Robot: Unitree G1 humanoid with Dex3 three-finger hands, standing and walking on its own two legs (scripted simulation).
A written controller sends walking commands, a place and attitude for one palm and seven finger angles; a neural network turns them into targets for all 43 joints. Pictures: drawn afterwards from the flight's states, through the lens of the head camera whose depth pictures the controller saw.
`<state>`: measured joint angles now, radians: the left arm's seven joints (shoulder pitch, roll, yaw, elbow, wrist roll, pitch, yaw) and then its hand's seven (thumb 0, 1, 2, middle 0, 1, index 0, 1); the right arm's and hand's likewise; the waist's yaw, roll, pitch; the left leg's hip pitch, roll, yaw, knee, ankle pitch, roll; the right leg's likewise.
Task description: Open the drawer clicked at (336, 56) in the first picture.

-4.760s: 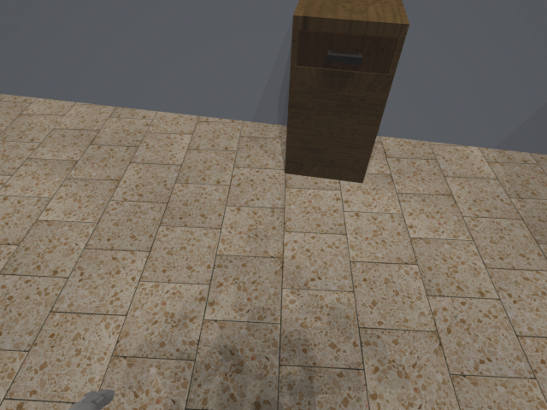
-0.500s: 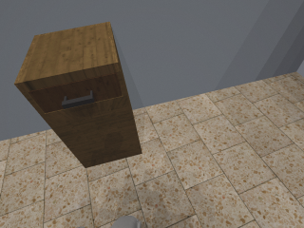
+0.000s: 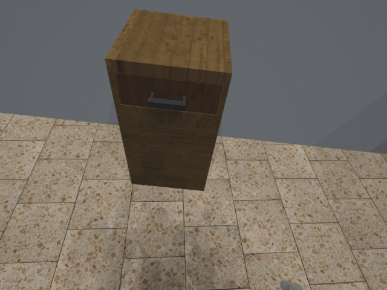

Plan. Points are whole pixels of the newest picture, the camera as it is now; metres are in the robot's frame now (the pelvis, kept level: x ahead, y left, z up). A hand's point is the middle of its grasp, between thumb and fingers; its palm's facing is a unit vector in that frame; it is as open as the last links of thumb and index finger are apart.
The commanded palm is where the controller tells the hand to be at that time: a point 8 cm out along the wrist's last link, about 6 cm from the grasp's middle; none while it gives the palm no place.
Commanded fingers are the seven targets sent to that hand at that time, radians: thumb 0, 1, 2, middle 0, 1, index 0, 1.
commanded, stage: take the last steps up to it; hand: left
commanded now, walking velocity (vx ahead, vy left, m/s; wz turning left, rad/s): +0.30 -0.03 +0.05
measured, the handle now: (167, 100) +0.74 +0.17 -0.08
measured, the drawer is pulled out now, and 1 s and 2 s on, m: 0.00 0.00 0.00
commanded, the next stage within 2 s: come to a stop and stand still in 0.80 s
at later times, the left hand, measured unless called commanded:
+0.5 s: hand out of the picture +0.12 +0.12 -0.15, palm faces +0.09 -0.97 -0.24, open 7.3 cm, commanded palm none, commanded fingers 0.00 0.90 0.90 -0.20 -0.30 -0.20 -0.30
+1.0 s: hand out of the picture +0.11 +0.11 -0.19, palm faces +0.18 -0.98 -0.11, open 7.4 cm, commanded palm none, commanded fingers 0.00 0.90 0.90 -0.20 -0.30 -0.20 -0.30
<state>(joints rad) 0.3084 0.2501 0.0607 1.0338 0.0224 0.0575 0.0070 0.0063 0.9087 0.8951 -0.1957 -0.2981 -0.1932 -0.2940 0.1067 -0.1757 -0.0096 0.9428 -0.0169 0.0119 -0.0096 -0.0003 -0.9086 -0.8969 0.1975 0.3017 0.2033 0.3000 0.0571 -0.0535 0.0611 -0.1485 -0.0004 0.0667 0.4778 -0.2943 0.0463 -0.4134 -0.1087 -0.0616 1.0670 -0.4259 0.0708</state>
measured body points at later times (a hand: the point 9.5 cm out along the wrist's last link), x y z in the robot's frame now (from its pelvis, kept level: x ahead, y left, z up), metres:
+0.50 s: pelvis +0.08 -0.06 +0.00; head +0.07 -0.09 +0.45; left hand +0.11 +0.17 -0.14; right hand +0.01 -0.29 -0.17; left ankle +0.04 +0.07 -0.66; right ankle +0.09 -0.13 -0.74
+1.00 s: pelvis +0.22 -0.01 -0.01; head +0.24 +0.01 +0.44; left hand +0.11 +0.17 -0.17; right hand +0.34 -0.22 -0.15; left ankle +0.26 +0.07 -0.74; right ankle +0.12 -0.13 -0.69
